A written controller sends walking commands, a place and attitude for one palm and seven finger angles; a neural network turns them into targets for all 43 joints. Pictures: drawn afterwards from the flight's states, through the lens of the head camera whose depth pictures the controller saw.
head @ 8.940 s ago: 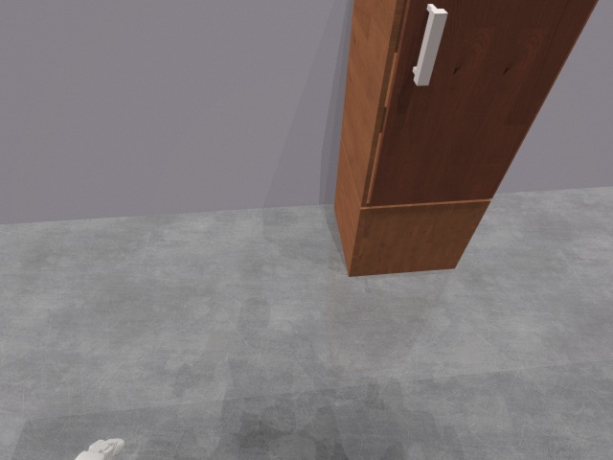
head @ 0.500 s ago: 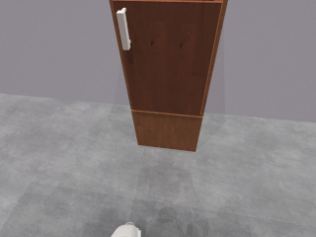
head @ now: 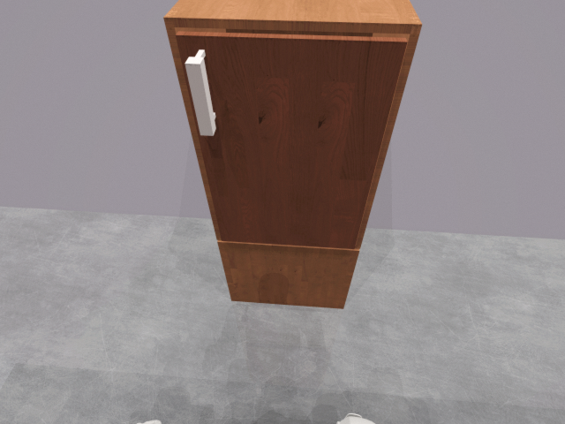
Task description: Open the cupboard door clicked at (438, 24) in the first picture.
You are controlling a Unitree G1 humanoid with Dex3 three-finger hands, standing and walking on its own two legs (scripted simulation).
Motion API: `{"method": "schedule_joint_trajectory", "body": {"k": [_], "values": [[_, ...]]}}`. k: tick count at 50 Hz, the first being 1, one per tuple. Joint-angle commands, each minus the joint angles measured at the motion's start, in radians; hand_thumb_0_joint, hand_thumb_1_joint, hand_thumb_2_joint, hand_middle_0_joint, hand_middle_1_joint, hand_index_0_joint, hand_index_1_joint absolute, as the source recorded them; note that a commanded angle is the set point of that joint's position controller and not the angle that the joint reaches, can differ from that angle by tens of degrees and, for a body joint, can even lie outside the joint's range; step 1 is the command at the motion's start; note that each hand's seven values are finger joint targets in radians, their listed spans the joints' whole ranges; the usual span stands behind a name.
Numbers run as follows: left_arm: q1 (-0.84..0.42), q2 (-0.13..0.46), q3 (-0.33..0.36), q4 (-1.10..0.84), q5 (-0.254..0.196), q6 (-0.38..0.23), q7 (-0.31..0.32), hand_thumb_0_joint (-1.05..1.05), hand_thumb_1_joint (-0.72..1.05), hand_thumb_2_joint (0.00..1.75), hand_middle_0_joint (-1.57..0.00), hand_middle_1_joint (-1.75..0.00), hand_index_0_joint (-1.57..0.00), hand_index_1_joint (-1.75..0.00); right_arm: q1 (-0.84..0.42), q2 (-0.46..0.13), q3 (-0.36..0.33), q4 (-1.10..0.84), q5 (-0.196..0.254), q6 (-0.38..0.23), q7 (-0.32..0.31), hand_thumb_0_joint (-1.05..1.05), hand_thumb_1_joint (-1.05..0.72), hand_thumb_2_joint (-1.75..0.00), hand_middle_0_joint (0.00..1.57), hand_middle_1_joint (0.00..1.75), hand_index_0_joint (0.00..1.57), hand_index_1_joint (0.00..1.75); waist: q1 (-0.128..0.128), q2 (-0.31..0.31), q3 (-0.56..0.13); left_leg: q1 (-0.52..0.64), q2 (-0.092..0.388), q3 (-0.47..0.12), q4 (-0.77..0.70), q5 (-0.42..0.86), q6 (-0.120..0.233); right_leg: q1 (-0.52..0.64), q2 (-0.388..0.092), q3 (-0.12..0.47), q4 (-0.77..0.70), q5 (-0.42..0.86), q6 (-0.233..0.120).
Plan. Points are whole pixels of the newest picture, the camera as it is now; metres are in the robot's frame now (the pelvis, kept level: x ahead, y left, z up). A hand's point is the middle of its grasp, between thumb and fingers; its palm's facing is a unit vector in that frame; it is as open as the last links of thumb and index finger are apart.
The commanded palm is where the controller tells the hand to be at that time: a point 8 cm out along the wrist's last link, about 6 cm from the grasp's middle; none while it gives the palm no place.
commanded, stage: take the last steps up to it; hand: left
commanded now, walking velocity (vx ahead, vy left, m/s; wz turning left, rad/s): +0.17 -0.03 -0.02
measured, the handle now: (204, 93) +0.64 +0.18 +0.15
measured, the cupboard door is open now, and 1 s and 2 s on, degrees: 0 0 0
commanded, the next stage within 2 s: come to a stop and stand still in 0.04 s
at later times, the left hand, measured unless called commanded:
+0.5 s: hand out of the picture +0.15 +0.19 -0.19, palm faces +0.06 -0.98 -0.20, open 7.3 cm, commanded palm none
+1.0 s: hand out of the picture +0.09 +0.16 -0.17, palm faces +0.00 -0.98 -0.21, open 7.4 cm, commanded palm none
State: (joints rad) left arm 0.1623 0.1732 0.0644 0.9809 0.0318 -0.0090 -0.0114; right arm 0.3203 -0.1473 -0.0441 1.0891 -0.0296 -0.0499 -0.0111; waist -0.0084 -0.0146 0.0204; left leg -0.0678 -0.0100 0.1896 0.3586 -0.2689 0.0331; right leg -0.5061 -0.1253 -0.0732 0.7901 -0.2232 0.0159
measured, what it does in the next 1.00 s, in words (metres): steps on the spot: right foot, then left foot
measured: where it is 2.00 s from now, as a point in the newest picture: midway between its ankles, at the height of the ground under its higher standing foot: outside the picture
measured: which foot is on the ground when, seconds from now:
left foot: down 0.00-0.10, up 0.12-0.44, down 0.46-1.00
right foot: up 0.00-0.08, down 0.10-0.48, up 0.50-0.88, down 0.90-1.00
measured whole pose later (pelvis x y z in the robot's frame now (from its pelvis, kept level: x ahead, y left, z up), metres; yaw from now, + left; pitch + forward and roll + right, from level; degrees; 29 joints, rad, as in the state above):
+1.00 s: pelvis +0.06 -0.02 +0.00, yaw -2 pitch -1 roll +0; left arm 0.28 0.14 0.01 1.06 0.02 0.02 0.02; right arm 0.25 -0.18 -0.05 1.08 -0.02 0.05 -0.01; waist -0.01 0.03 0.00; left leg -0.32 0.03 0.06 0.51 -0.23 -0.01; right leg -0.14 -0.03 -0.04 0.46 -0.30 0.01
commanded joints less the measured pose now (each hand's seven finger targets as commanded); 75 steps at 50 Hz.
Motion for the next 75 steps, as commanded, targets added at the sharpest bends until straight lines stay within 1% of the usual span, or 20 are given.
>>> {"method": "schedule_joint_trajectory", "body": {"k": [1, 3, 4, 5, 6, 11, 19, 22, 24, 30, 41, 43, 45, 47, 55, 66, 67, 68, 71, 75], "values": [[0.042, 0.025, 0.000, -0.037, -0.004, -0.010, -0.002, 0.00, 0.90, 0.90, -0.20, -0.30, -0.20, -0.30, 0.033, -0.148, -0.033, -0.037, -0.002, -0.009, -0.008, 0.00, -0.90, -0.90, 0.20, 0.30, 0.20, 0.30, 0.009, 0.079, 0.079, -0.090, 0.304, -0.168, -0.079, 0.212, 0.125, 0.118, 0.041, -0.035, -0.160, 0.009, -0.011], [0.138, 0.056, 0.005, 0.000, -0.002, -0.024, 0.002, 0.00, 0.90, 0.90, -0.20, -0.30, -0.20, -0.30, 0.043, -0.129, -0.028, -0.026, 0.002, -0.001, -0.005, 0.00, -0.90, -0.90, 0.20, 0.30, 0.20, 0.30, 0.050, 0.021, 0.038, -0.139, 0.241, -0.120, 0.085, 0.224, 0.075, 0.312, 0.080, -0.063, -0.283, 0.073, -0.019], [0.235, 0.110, 0.017, 0.031, 0.002, -0.040, 0.008, 0.00, 0.90, 0.90, -0.20, -0.30, -0.20, -0.30, 0.055, -0.101, -0.020, -0.026, 0.009, -0.006, -0.001, 0.00, -0.90, -0.90, 0.20, 0.30, 0.20, 0.30, 0.091, -0.068, -0.020, -0.226, 0.177, -0.063, 0.284, 0.180, 0.031, 0.481, -0.006, 0.047, -0.332, 0.137, -0.052], [0.326, 0.207, 0.036, 0.058, 0.002, -0.052, 0.017, 0.00, 0.90, 0.90, -0.20, -0.30, -0.20, -0.30, 0.086, -0.043, -0.008, -0.047, 0.017, -0.011, 0.005, 0.00, -0.90, -0.90, 0.20, 0.30, 0.20, 0.30, 0.096, -0.281, -0.106, -0.423, 0.052, 0.006, 0.552, -0.143, -0.019, 0.651, -0.240, 0.365, -0.415, 0.292, -0.157], [0.356, 0.243, 0.038, 0.060, -0.017, -0.053, 0.019, 0.00, 0.90, 0.90, -0.20, -0.30, -0.20, -0.30, 0.066, -0.086, -0.010, -0.063, 0.020, 0.002, 0.001, 0.00, -0.90, -0.90, 0.20, 0.30, 0.20, 0.30, 0.110, -0.264, -0.150, -0.447, 0.038, -0.096, 0.736, -0.370, -0.021, 0.607, -0.320, 0.475, -0.506, 0.252, -0.242], [0.060, 0.101, -0.009, 0.007, -0.009, -0.042, 0.045, 0.00, 0.90, 0.90, -0.20, -0.30, -0.20, -0.30, 0.056, -0.018, 0.012, -0.020, 0.019, 0.042, -0.010, 0.00, -0.90, -0.90, 0.20, 0.30, 0.20, 0.30, -0.014, -0.048, -0.042, -0.313, 0.105, -0.178, 0.604, -0.158, -0.064, 0.281, -0.185, 0.117, -0.465, 0.617, -0.178], [0.057, 0.171, 0.026, -0.007, -0.004, 0.015, 0.058, 0.00, 0.90, 0.90, -0.20, -0.30, -0.20, -0.30, -0.015, -0.062, -0.016, -0.082, 0.021, 0.079, -0.008, 0.00, -0.90, -0.90, 0.20, 0.30, 0.20, 0.30, 0.010, -0.148, -0.042, -0.269, 0.047, -0.135, 0.332, -0.071, -0.078, 0.321, -0.176, 0.100, -0.355, 0.620, -0.186], [0.062, 0.135, 0.021, -0.022, -0.017, 0.033, 0.052, 0.00, 0.90, 0.90, -0.20, -0.30, -0.20, -0.30, 0.018, -0.111, -0.027, -0.080, 0.015, 0.065, -0.010, 0.00, -0.90, -0.90, 0.20, 0.30, 0.20, 0.30, -0.014, -0.038, -0.078, -0.044, 0.126, -0.184, 0.088, 0.337, -0.039, 0.191, -0.070, 0.041, -0.208, 0.310, -0.075], [0.108, 0.080, 0.003, -0.035, -0.024, 0.044, 0.055, 0.00, 0.90, 0.90, -0.20, -0.30, -0.20, -0.30, -0.017, -0.213, -0.039, -0.116, 0.009, 0.058, -0.018, 0.00, -0.90, -0.90, 0.20, 0.30, 0.20, 0.30, -0.011, 0.272, -0.086, -0.099, 0.425, -0.478, -0.038, 0.733, 0.157, 0.110, 0.108, 0.008, 0.133, -0.410, 0.015], [0.129, 0.094, 0.014, 0.001, -0.016, 0.052, 0.044, 0.00, 0.90, 0.90, -0.20, -0.30, -0.20, -0.30, -0.144, -0.165, -0.025, -0.151, 0.009, 0.048, -0.037, 0.00, -0.90, -0.90, 0.20, 0.30, 0.20, 0.30, 0.014, 0.132, -0.084, -0.089, 0.313, -0.308, -0.011, 0.564, 0.152, 0.048, 0.096, 0.114, 0.351, -0.240, 0.028], [0.166, 0.051, -0.016, 0.023, -0.015, 0.041, 0.036, 0.00, 0.90, 0.90, -0.20, -0.30, -0.20, -0.30, -0.090, -0.177, -0.045, -0.101, 0.010, 0.059, -0.015, 0.00, -0.90, -0.90, 0.20, 0.30, 0.20, 0.30, -0.006, 0.174, -0.081, -0.121, 0.265, -0.334, -0.105, 0.064, 0.095, 0.285, 0.100, 0.009, -0.236, -0.177, 0.002], [0.235, 0.076, -0.015, 0.053, -0.012, 0.028, 0.042, 0.00, 0.90, 0.90, -0.20, -0.30, -0.20, -0.30, -0.091, -0.140, -0.041, -0.093, 0.019, 0.061, -0.008, 0.00, -0.90, -0.90, 0.20, 0.30, 0.20, 0.30, 0.024, 0.103, -0.051, -0.239, 0.188, -0.276, -0.051, -0.036, 0.022, 0.435, 0.073, 0.027, -0.470, -0.032, -0.014], [0.175, 0.160, -0.014, 0.037, -0.009, 0.014, 0.046, 0.00, 0.90, 0.90, -0.20, -0.30, -0.20, -0.30, -0.098, -0.050, -0.014, -0.108, 0.026, 0.067, 0.001, 0.00, -0.90, -0.90, 0.20, 0.30, 0.20, 0.30, 0.000, -0.120, 0.027, -0.269, 0.064, -0.166, 0.102, -0.086, -0.058, 0.262, -0.156, 0.267, -0.617, -0.234, -0.114], [0.077, 0.157, -0.014, 0.019, -0.013, 0.007, 0.048, 0.00, 0.90, 0.90, -0.20, -0.30, -0.20, -0.30, -0.105, -0.068, -0.014, -0.092, 0.012, 0.079, 0.004, 0.00, -0.90, -0.90, 0.20, 0.30, 0.20, 0.30, -0.004, -0.238, 0.102, -0.189, 0.065, -0.173, 0.211, -0.041, -0.049, 0.061, -0.138, 0.278, -0.663, -0.351, -0.133], [0.147, 0.074, -0.034, 0.096, -0.026, 0.013, 0.045, 0.00, 0.90, 0.90, -0.20, -0.30, -0.20, -0.30, 0.025, -0.071, 0.011, 0.017, 0.016, 0.055, -0.014, 0.00, -0.90, -0.90, 0.20, 0.30, 0.20, 0.30, -0.006, 0.031, 0.136, -0.170, 0.097, -0.236, 0.011, 0.028, -0.038, 0.163, 0.017, 0.131, -0.501, -0.225, -0.044], [0.205, 0.027, -0.037, 0.133, -0.028, 0.007, 0.048, 0.00, 0.90, 0.90, -0.20, -0.30, -0.20, -0.30, 0.086, -0.041, 0.014, 0.051, 0.018, 0.046, -0.026, 0.00, -0.90, -0.90, 0.20, 0.30, 0.20, 0.30, 0.001, 0.011, 0.074, -0.153, 0.099, -0.233, 0.021, 0.091, -0.030, 0.233, 0.024, 0.114, -0.480, -0.130, -0.045], [0.274, 0.051, -0.051, 0.140, -0.005, -0.029, 0.082, 0.00, 0.90, 0.90, -0.20, -0.30, -0.20, -0.30, -0.052, -0.072, 0.023, -0.024, 0.017, 0.026, -0.010, 0.00, -0.90, -0.90, 0.20, 0.30, 0.20, 0.30, 0.053, -0.001, 0.116, -0.240, 0.095, -0.201, 0.248, 0.162, -0.052, 0.221, -0.019, 0.191, -0.489, 0.265, -0.045], [0.239, 0.097, -0.039, 0.118, -0.004, -0.049, 0.081, 0.00, 0.90, 0.90, -0.20, -0.30, -0.20, -0.30, -0.023, -0.040, 0.031, -0.077, 0.019, 0.027, -0.006, 0.00, -0.90, -0.90, 0.20, 0.30, 0.20, 0.30, -0.012, -0.013, 0.062, -0.233, 0.084, -0.184, 0.238, 0.110, -0.056, 0.282, -0.092, 0.189, -0.446, 0.545, -0.061], [0.240, 0.063, -0.042, 0.075, -0.018, -0.048, 0.077, 0.00, 0.90, 0.90, -0.20, -0.30, -0.20, -0.30, 0.071, -0.049, 0.027, -0.067, 0.021, 0.013, -0.014, 0.00, -0.90, -0.90, 0.20, 0.30, 0.20, 0.30, -0.009, -0.056, -0.132, -0.161, 0.084, -0.195, 0.184, 0.241, -0.021, 0.408, -0.014, 0.100, -0.310, 0.484, -0.061], [0.248, 0.048, -0.042, 0.048, -0.010, -0.012, 0.069, 0.00, 0.90, 0.90, -0.20, -0.30, -0.20, -0.30, 0.032, -0.078, 0.018, -0.094, 0.017, 0.028, -0.016, 0.00, -0.90, -0.90, 0.20, 0.30, 0.20, 0.30, 0.002, 0.046, 0.082, -0.251, 0.110, -0.242, 0.135, 0.153, -0.003, 0.236, 0.048, 0.085, -0.352, -0.020, -0.057]]}}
